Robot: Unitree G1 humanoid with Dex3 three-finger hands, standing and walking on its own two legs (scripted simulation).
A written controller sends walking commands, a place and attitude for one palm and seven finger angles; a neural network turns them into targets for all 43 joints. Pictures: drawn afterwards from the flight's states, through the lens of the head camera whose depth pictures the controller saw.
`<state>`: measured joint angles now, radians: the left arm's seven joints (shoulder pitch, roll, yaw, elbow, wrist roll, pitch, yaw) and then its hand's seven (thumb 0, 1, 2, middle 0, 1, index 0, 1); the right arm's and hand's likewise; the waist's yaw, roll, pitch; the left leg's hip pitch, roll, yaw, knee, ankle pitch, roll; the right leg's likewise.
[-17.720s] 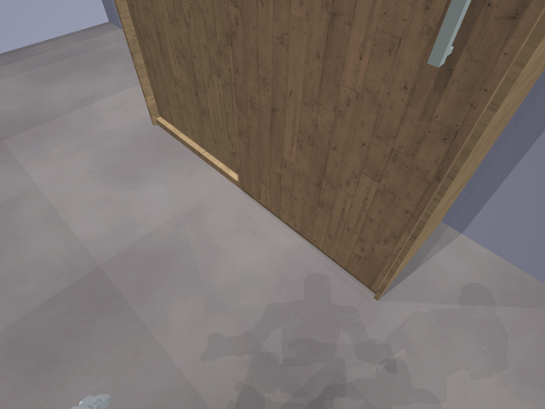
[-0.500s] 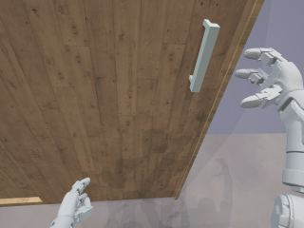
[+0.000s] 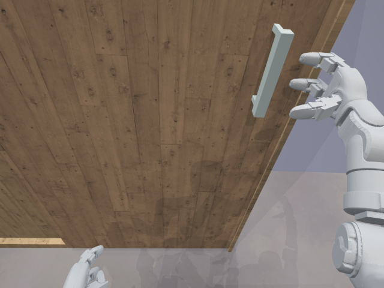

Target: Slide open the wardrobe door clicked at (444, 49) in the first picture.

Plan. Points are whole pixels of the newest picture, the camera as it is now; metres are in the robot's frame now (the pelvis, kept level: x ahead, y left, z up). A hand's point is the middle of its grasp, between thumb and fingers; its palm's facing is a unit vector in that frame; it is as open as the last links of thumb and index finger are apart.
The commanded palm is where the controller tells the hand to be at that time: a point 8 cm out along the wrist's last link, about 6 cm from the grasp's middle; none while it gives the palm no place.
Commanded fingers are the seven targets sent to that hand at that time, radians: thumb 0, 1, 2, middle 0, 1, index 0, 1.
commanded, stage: move the hooked fingers beside the handle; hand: right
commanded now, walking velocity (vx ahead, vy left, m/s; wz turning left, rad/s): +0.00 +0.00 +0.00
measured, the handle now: (267, 73) +0.47 -0.11 +0.26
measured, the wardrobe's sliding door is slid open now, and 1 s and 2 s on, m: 0.00 0.00 0.00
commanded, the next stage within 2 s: feel for the door with the fingertips in 0.86 s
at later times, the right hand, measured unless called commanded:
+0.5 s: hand (304, 89) +0.41 -0.16 +0.27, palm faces -0.02 +1.00 -0.02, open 14.0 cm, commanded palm +0.39 -0.21 +0.27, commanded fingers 0.00 0.50 -0.30 0.30 1.20 0.30 1.20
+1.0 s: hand (309, 89) +0.41 -0.17 +0.27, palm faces -0.02 +1.00 -0.01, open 14.0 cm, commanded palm +0.39 -0.22 +0.27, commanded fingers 0.00 0.50 -0.30 0.30 1.20 0.30 1.20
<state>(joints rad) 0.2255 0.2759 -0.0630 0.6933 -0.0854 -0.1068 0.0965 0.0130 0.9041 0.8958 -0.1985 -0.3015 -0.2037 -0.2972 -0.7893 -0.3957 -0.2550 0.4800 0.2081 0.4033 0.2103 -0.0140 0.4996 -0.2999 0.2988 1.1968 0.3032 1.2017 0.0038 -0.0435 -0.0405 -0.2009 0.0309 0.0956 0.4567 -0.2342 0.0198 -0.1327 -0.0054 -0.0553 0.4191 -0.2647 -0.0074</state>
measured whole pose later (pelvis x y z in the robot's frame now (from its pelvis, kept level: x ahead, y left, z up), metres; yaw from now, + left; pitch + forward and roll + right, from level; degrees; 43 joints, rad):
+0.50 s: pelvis +0.00 +0.00 +0.00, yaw +0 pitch -2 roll -1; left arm 0.22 0.27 -0.06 0.69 -0.08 -0.09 0.09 0.01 0.90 0.90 -0.20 -0.30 -0.20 -0.30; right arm -0.77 -0.35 -0.24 0.44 0.20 0.40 0.17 -0.01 0.50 -0.30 0.30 1.20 0.30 1.20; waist -0.01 -0.05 -0.04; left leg -0.19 0.03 0.09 0.44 -0.23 0.02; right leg -0.11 -0.01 -0.06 0.40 -0.26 -0.01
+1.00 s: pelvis +0.00 +0.00 +0.00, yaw +0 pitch -1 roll +0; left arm 0.23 0.27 -0.06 0.68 -0.09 -0.08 0.09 0.01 0.90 0.90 -0.20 -0.30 -0.20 -0.30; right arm -0.79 -0.39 -0.26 0.51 0.21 0.38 0.20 -0.01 0.50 -0.30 0.30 1.20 0.30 1.20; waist 0.00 -0.04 -0.05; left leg -0.19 0.03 0.09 0.44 -0.22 0.02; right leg -0.13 -0.01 -0.06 0.41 -0.26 -0.01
